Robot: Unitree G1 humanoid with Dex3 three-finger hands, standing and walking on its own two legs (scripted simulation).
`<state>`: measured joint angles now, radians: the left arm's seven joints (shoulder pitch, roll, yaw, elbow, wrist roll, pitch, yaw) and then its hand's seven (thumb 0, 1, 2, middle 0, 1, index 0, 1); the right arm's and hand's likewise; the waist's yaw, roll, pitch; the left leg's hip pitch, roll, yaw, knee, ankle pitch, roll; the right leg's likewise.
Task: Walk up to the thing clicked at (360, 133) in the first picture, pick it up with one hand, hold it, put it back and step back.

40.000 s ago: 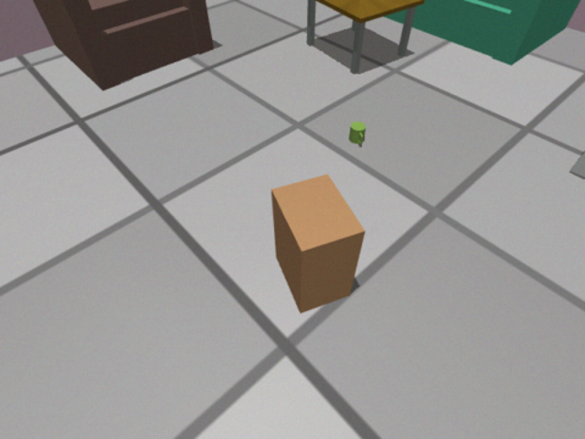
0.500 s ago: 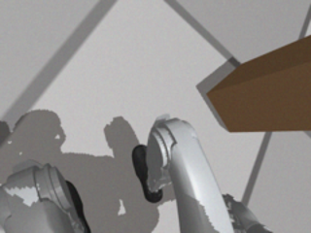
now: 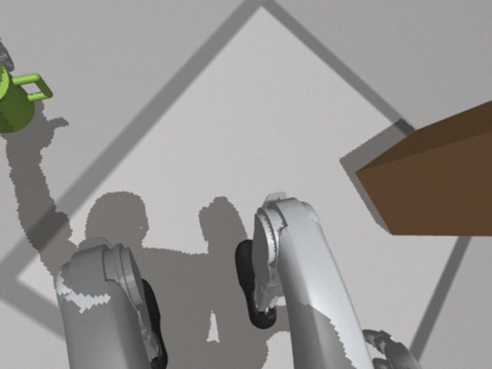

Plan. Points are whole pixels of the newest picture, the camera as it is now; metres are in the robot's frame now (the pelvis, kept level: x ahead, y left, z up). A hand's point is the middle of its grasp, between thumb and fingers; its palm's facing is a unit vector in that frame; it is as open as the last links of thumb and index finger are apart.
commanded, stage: lift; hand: left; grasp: from above
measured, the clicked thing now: (4, 93) +0.55 +0.27 -0.16
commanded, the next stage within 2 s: hold in 1.28 s
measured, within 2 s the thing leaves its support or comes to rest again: neither
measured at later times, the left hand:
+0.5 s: hand out of the picture +0.43 +0.29 +0.07, palm faces -0.45 -0.11 -0.88, open 10.5 cm
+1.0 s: hand out of the picture +0.36 +0.25 +0.23, palm faces -0.45 -0.12 -0.88, open 10.5 cm
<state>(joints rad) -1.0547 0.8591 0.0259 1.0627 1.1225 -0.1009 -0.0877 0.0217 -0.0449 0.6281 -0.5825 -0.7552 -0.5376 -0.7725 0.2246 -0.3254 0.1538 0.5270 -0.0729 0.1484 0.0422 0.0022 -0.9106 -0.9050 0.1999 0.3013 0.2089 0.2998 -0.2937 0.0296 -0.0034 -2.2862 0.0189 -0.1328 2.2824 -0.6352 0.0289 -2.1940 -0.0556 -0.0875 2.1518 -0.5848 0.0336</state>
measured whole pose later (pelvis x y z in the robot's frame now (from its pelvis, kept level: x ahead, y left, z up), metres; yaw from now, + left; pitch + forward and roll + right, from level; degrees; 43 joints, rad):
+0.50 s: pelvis +0.01 +0.00 +0.15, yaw +5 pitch +30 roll -5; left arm -0.71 0.60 -0.07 0.87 0.99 -0.04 -0.02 0.03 -0.01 0.61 -0.53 -0.80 -0.50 -0.79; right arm 0.14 -0.25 0.02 0.65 0.01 0.11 -0.03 0.00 -0.90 -0.90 0.20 0.30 0.21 0.30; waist -0.13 0.06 -0.14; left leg -1.74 0.04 -0.04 1.81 -0.61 0.03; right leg -1.71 -0.05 -0.03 1.73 -0.56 0.04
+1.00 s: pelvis +0.04 -0.01 +0.31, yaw +7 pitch +15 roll -2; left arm -0.43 0.43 -0.17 0.93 0.98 -0.01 0.15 0.03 -0.02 0.61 -0.55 -0.79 -0.52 -0.78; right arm 0.25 -0.26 -0.02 0.76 0.04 -0.01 -0.08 0.01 -0.90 -0.90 0.20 0.30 0.21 0.30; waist -0.09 0.04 -0.12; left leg -0.96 0.06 0.00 1.16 -0.46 -0.01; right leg -0.96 -0.03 -0.04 1.11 -0.42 0.02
